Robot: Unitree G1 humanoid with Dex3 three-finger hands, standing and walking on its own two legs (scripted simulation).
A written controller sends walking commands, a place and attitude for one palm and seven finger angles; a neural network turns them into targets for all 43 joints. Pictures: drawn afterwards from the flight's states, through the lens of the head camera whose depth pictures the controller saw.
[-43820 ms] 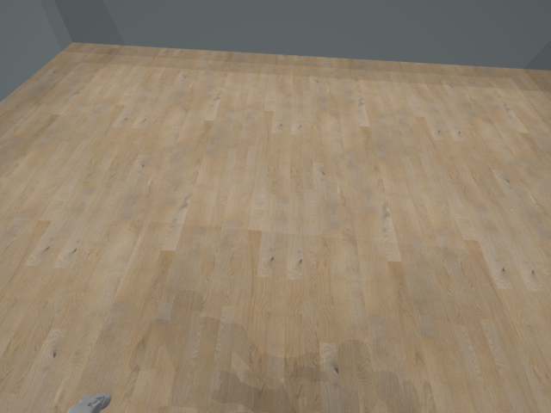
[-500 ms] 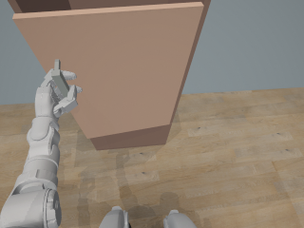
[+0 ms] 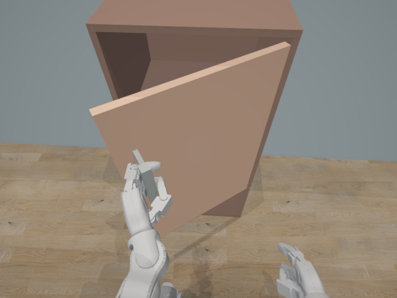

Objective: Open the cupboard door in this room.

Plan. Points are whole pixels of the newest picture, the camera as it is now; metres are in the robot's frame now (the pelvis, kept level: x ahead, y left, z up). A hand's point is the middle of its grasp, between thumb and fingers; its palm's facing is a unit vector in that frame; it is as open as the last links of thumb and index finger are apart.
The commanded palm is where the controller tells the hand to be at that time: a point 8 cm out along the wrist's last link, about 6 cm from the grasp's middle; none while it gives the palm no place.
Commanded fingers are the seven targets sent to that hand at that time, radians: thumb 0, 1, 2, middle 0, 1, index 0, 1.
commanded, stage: pull the door open along its arc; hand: left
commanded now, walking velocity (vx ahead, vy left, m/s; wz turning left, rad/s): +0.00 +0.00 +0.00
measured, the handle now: (146, 177) +0.34 +0.14 +0.05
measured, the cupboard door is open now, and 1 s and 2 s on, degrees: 34 43 47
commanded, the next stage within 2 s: open thumb and fingers to let go in 0.16 s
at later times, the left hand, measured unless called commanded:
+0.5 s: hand (183, 217) +0.26 +0.05 +0.06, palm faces +0.39 -0.92 -0.02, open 6.9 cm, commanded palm +0.21 +0.09 +0.05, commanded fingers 0.00 -0.01 0.51 -0.34 -1.25 -0.34 -1.25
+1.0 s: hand (181, 217) +0.26 +0.05 +0.05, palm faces +0.34 -0.94 -0.01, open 14.6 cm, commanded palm +0.21 +0.09 +0.05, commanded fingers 0.00 -0.50 0.30 -0.17 -0.40 -0.17 -0.40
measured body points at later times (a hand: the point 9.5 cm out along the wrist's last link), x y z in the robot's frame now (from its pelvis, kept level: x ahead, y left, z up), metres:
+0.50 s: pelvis +0.00 -0.04 +0.00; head +0.03 -0.07 +0.45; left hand +0.23 +0.10 +0.06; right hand +0.18 -0.26 -0.10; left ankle +0.03 +0.12 -0.67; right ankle -0.02 -0.10 -0.67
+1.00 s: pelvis +0.01 -0.03 +0.00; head +0.04 -0.05 +0.45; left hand +0.24 +0.10 +0.05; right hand +0.19 -0.24 -0.09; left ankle +0.03 +0.12 -0.67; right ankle -0.02 -0.10 -0.67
